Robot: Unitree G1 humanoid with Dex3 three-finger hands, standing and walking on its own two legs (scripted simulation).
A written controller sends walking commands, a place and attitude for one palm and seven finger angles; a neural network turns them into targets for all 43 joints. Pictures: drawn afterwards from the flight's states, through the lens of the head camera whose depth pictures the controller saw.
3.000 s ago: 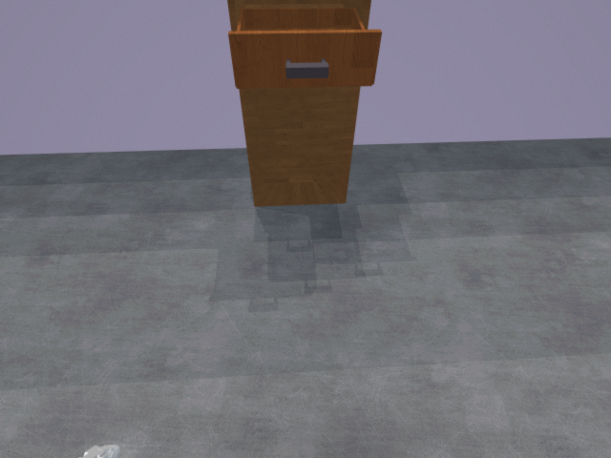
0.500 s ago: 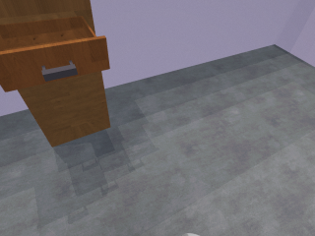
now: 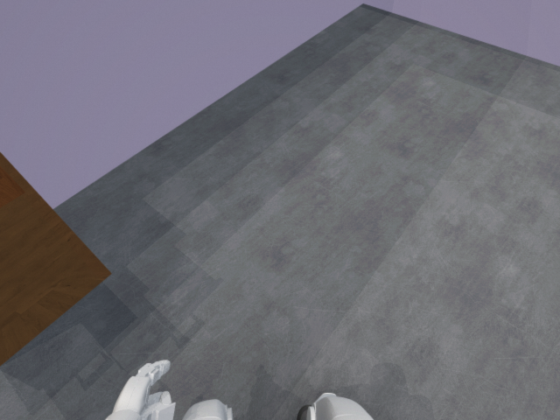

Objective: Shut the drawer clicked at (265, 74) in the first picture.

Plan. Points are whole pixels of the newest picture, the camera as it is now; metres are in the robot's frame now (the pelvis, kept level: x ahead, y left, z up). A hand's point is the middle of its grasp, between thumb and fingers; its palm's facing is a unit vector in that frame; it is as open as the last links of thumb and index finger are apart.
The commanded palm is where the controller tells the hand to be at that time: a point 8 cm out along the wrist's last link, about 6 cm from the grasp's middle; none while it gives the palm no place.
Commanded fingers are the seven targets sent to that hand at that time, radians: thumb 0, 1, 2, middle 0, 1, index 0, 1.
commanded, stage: turn to face it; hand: left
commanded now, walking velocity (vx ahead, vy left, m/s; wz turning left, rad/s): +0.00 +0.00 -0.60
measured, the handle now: out of the picture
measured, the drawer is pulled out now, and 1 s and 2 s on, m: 0.28 0.28 0.28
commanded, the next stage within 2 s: take the last steps up to it in 1.70 s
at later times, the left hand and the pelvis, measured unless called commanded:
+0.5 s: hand out of the picture +0.08 +0.25 -0.15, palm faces +0.12 -0.97 -0.21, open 7.4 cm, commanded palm none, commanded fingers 0.00 0.90 0.90 -0.20 -0.30 -0.20 -0.30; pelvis +0.05 +0.05 +0.03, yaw +3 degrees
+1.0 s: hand out of the picture +0.02 +0.22 -0.13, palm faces +0.37 -0.89 -0.26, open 7.4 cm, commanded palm none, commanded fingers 0.00 0.90 0.90 -0.20 -0.30 -0.20 -0.30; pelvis +0.02 +0.01 +0.02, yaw +22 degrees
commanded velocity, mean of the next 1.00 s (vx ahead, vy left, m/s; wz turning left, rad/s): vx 0.00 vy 0.00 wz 0.56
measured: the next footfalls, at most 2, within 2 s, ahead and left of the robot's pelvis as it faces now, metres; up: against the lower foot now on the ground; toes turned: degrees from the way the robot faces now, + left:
left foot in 0.28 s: +0.10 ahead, +0.15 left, +0.00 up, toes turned +1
right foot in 0.70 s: +0.08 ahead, -0.09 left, +0.00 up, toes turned +10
